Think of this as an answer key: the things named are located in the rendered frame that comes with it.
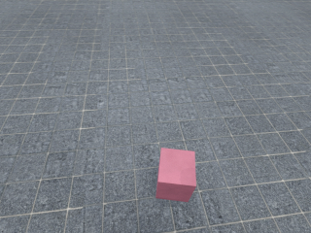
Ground carton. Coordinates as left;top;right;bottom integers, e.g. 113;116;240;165
155;148;196;202

